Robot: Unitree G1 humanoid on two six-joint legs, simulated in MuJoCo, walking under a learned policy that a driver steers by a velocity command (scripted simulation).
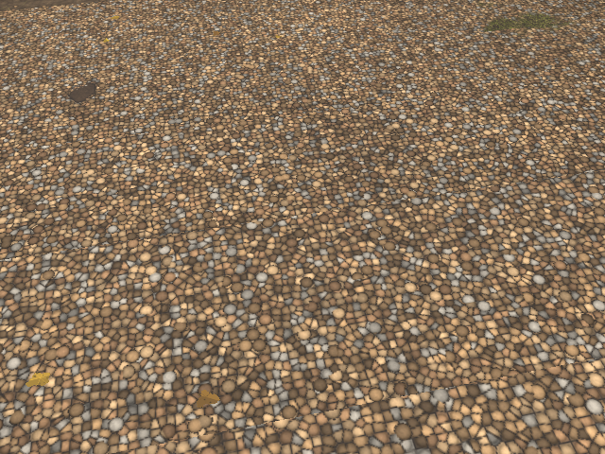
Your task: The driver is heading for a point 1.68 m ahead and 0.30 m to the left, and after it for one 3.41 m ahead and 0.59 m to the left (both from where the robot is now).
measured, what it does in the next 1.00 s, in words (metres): walks ahead, turning left: left foot, then right foot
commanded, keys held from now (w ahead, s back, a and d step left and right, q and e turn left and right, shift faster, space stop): no key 0.08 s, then q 0.60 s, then no key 0.18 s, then e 0.14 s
